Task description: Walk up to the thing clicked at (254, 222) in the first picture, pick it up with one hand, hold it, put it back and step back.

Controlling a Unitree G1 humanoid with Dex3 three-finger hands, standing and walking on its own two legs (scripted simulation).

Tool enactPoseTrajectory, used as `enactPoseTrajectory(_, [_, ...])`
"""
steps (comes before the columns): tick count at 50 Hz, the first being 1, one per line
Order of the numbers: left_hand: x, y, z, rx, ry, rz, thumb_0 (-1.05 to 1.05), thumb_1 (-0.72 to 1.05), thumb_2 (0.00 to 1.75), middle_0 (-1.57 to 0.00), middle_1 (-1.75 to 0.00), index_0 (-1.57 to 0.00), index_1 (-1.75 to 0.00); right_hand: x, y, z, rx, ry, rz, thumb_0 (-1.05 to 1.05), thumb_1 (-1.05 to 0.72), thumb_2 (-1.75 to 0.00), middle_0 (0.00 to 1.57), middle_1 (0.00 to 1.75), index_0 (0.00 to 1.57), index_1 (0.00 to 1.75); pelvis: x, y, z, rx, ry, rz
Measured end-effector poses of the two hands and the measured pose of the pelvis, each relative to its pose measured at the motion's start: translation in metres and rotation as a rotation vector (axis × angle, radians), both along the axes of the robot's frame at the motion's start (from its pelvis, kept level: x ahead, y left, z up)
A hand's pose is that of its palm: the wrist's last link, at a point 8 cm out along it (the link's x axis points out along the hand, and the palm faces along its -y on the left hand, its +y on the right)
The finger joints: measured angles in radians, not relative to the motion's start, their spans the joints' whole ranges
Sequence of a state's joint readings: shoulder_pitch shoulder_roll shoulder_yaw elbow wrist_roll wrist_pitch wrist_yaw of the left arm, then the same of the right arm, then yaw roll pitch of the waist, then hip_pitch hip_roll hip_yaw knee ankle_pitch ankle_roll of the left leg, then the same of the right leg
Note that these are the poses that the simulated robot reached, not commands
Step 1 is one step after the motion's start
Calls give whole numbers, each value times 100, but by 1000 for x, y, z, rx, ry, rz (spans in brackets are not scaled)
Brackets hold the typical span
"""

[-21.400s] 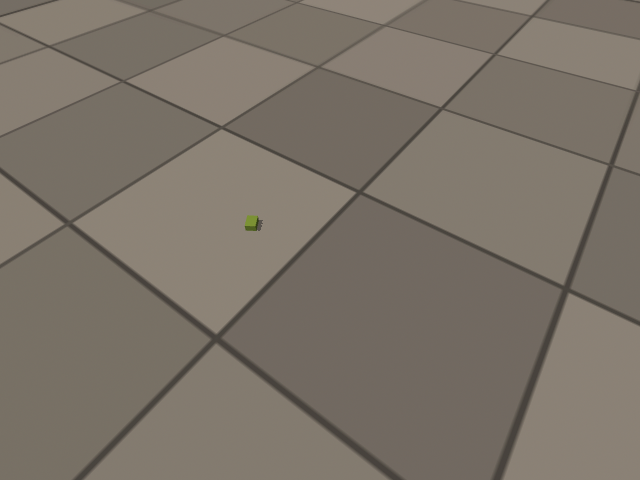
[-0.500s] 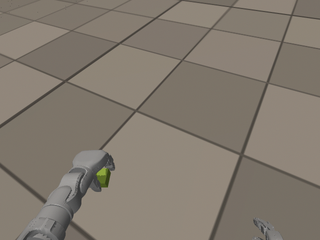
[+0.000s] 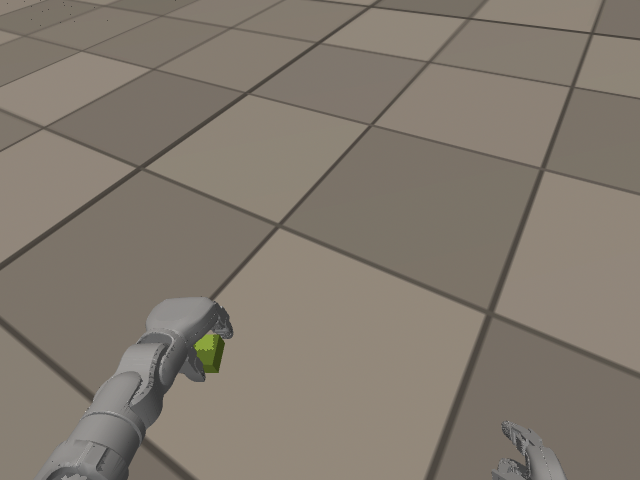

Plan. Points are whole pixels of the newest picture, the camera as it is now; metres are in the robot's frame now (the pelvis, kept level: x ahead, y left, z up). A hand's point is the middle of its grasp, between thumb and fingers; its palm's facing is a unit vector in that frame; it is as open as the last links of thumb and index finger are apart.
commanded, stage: hold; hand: left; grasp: from above
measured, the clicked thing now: (198, 353) +0.31 +0.22 -0.06
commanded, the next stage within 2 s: crouch in 0.44 s
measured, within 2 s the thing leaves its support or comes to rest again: neither
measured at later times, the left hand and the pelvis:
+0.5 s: hand (196, 341) +0.31 +0.22 -0.03, palm faces -0.44 -0.04 -0.90, open 7.4 cm; pelvis +0.01 +0.00 +0.00, yaw +0 degrees
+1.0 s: hand (213, 367) +0.32 +0.23 -0.14, palm faces -0.44 +0.03 -0.90, open 7.4 cm; pelvis -0.01 +0.00 -0.05, yaw +2 degrees
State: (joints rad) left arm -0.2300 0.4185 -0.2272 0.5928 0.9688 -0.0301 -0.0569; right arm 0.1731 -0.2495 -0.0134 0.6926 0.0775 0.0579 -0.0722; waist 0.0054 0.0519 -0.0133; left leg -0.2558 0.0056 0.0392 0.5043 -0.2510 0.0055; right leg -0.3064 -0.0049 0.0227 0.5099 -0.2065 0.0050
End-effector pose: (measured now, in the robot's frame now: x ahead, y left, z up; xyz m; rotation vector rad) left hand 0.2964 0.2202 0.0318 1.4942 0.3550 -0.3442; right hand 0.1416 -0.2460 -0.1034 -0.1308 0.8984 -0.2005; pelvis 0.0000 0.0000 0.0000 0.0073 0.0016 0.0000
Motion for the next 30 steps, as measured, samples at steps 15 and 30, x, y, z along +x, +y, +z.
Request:
enactPoseTrajectory(15, [4,-3,-5,-11,26,-7,-2,38,1,-101,-9,-105,-6,12,0,2,-2,8,7,1,-90,-90,20,30,20,30,8,-2,2,-1,6,4])
enactPoseTrajectory(30, [17,-1,-3,-1,20,4,-2,39,0,-100,-8,-104,-5,14,-4,2,-3,30,-15,1,-90,-90,20,30,20,30,17,-1,3,-2,10,3])
